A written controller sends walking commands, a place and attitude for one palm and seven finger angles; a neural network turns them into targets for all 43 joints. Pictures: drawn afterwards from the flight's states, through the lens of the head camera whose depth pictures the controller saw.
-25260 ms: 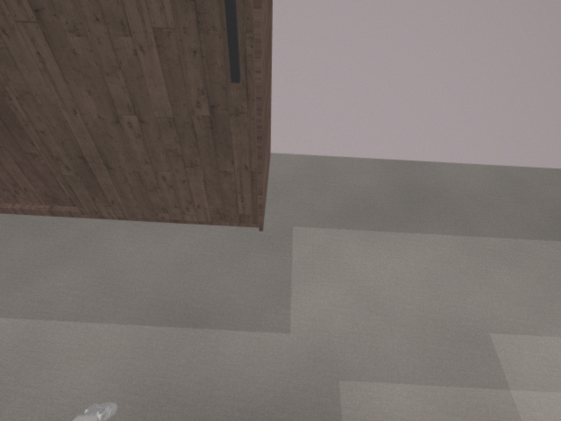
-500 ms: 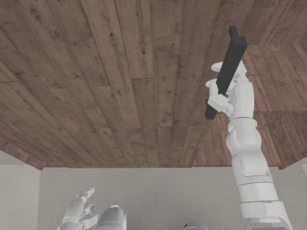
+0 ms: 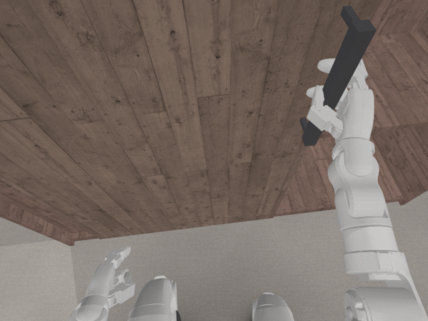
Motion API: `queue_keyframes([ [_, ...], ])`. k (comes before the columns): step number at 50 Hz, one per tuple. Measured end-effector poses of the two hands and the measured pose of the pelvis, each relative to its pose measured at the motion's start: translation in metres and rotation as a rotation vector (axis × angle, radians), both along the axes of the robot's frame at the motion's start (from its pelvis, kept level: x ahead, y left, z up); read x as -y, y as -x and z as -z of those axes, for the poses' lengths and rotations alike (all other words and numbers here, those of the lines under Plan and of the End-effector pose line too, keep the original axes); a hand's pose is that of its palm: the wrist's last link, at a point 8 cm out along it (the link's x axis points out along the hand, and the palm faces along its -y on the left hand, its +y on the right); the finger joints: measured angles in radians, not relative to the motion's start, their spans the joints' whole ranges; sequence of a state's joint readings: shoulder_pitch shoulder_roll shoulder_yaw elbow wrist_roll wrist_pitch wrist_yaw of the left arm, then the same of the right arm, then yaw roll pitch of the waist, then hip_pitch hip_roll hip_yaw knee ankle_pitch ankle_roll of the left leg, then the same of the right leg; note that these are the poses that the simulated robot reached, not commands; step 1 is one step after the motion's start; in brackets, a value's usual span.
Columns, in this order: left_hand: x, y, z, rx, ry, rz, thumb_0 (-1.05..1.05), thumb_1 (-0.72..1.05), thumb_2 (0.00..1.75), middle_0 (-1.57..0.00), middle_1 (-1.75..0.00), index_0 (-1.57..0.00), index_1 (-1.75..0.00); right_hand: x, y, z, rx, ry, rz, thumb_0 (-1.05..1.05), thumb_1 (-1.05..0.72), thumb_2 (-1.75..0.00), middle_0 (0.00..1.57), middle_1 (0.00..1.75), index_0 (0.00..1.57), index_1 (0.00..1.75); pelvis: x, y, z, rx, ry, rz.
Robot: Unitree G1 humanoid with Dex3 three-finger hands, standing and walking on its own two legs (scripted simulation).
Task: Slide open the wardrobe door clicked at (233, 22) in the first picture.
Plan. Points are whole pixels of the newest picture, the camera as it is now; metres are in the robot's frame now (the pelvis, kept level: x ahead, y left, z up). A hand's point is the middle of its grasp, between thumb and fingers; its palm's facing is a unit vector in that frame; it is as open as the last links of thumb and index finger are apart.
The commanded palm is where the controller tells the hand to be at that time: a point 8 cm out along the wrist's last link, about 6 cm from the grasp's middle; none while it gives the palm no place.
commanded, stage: stop walking and hold the door there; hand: right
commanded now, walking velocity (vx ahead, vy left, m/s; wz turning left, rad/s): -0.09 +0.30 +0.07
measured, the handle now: (324, 89) +0.46 -0.23 +0.12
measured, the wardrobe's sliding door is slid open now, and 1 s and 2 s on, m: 0.63 0.63 0.63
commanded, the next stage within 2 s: none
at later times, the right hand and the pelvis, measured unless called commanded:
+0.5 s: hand (315, 108) +0.41 -0.20 +0.12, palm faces +0.43 +0.88 -0.20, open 6.4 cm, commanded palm +0.37 -0.23 +0.10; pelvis +0.02 +0.07 -0.01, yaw +4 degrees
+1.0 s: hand (314, 106) +0.41 -0.20 +0.13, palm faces +0.46 +0.87 -0.18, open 6.1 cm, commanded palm +0.37 -0.23 +0.10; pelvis -0.02 +0.09 +0.00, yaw +7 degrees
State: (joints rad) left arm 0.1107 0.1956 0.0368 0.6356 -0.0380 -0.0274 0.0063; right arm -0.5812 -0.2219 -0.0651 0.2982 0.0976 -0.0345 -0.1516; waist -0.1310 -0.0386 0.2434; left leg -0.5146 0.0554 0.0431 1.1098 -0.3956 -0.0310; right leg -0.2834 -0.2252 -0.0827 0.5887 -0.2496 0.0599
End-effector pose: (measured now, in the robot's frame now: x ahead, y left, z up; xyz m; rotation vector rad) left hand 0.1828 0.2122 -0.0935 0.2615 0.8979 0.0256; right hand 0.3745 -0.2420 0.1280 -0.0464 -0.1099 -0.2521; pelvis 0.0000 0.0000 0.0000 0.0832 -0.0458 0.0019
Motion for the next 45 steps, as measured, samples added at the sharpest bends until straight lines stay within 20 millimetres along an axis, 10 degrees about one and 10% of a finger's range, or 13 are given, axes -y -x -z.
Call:
queue_keyframes([
  [9, -0.057, -0.023, 0.017, 0.089, 0.085, -0.005, 0.01, 0.9, 0.9, -0.21, -0.3, -0.2, -0.31, 0.001, 0.001, -0.003, -0.025, 0.202, 0.131, -0.07, -0.65, -0.84, 0.4, 1.4, 0.24, 1.33, -0.071, -0.023, 0.019, -0.018, 0.048, -0.017],
  [20, -0.147, 0.022, 0.009, 0.066, -0.115, -0.214, 0.01, 0.91, 0.9, -0.2, -0.3, -0.2, -0.3, -0.002, 0.003, -0.005, -0.077, 0.187, 0.215, -0.09, -0.62, -0.83, 0.41, 1.36, 0.3, 1.35, -0.069, -0.025, 0.012, -0.026, 0.068, -0.018],
  [29, -0.139, 0.082, -0.016, 0.039, -0.123, -0.281, 0.01, 0.91, 0.9, -0.2, -0.3, -0.2, -0.3, -0.003, 0.003, -0.006, -0.093, 0.141, 0.189, -0.06, -0.67, -0.8, 0.38, 1.35, 0.27, 1.35, -0.071, -0.015, -0.003, -0.017, 0.04, -0.078],
  [45, -0.152, 0.163, 0.008, -0.071, -0.102, -0.365, 0.01, 0.9, 0.9, -0.21, -0.3, -0.2, -0.31, -0.008, 0.005, -0.01, -0.167, 0.094, 0.248, -0.05, -0.69, -0.78, 0.34, 1.25, 0.28, 1.36, -0.088, 0.018, 0.0, -0.033, 0.062, -0.127],
])
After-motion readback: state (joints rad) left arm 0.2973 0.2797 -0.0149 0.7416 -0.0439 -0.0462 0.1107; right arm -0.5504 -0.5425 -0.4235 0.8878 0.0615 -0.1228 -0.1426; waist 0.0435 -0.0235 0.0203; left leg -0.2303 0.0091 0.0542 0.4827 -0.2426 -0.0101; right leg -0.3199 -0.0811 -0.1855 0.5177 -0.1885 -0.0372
